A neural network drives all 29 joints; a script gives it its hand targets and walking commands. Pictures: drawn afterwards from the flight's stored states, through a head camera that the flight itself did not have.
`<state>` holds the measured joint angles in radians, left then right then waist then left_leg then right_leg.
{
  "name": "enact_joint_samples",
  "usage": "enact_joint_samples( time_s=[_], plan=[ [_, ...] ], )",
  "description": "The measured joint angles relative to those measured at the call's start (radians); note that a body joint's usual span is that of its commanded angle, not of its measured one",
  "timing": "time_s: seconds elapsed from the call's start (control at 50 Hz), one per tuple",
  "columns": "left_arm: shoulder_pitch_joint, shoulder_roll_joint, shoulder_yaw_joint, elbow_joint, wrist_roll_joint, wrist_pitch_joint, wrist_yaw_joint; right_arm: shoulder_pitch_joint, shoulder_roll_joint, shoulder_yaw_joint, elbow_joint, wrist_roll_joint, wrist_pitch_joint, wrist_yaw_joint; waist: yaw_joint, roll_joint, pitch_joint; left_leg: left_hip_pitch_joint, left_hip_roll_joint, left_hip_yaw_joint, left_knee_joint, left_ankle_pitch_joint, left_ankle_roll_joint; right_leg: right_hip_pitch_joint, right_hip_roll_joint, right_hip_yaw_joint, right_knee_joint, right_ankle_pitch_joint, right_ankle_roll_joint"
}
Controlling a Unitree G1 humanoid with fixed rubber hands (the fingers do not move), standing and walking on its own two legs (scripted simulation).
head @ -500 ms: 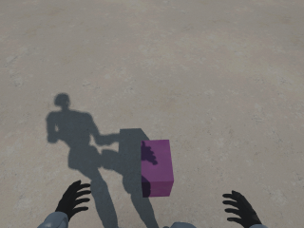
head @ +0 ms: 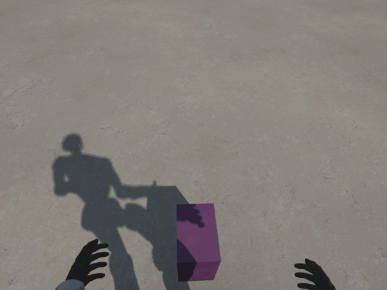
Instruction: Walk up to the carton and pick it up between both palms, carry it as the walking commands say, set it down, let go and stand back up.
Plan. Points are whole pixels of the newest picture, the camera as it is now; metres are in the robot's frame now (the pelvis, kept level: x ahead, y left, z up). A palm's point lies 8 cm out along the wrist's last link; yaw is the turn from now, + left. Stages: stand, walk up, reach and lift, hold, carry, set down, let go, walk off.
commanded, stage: stand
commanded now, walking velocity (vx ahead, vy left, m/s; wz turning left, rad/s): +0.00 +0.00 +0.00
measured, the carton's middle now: (195, 243) +0.44 -0.02 -0.62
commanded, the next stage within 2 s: none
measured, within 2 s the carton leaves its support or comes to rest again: neither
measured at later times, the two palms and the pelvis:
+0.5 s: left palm (74, 267) +0.19 +0.25 -0.06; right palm out of the picture +0.14 -0.26 -0.07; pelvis +0.02 +0.01 +0.00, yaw +0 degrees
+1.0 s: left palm (70, 282) +0.16 +0.25 -0.06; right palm out of the picture +0.10 -0.27 -0.07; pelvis -0.01 +0.00 +0.00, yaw +0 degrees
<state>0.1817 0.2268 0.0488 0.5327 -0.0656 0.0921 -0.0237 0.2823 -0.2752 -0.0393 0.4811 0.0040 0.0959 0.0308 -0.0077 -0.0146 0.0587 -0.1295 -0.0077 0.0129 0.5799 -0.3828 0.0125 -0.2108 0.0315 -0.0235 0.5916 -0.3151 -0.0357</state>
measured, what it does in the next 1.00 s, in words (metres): stands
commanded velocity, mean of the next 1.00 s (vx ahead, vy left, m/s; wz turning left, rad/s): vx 0.00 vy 0.00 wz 0.00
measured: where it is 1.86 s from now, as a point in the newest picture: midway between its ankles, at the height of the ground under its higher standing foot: outside the picture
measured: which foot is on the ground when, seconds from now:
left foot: down 0.00-1.00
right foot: down 0.00-1.00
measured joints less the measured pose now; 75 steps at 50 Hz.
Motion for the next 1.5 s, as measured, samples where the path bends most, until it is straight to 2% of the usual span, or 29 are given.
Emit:
enact_joint_samples(
  time_s=[0.14,0.6,1.5],
  plan=[
    [0.0,0.0,0.0,0.022,0.0,-0.042,0.004,0.002,0.0,-0.001,0.082,0.0,-0.058,-0.006,0.0,0.0,-0.08,0.0,-0.001,0.0,0.0,-0.03,0.001,0.0,0.0,0.0,0.0,-0.027,0.0],
    [0.0,0.007,0.0,0.083,0.003,-0.064,0.022,0.003,0.0,-0.004,0.15,0.0,-0.092,-0.025,0.0,0.0,-0.126,0.001,-0.003,0.0,-0.003,-0.011,0.006,-0.001,-0.003,0.0,0.0,-0.012,0.001],
    [0.004,0.01,0.0,0.106,0.003,-0.097,0.024,0.043,0.0,-0.022,0.18,-0.003,-0.115,-0.024,0.0,-0.001,-0.122,0.001,-0.006,0.0,-0.005,0.016,0.006,-0.001,-0.006,0.0,0.0,0.014,0.001]
  ],
)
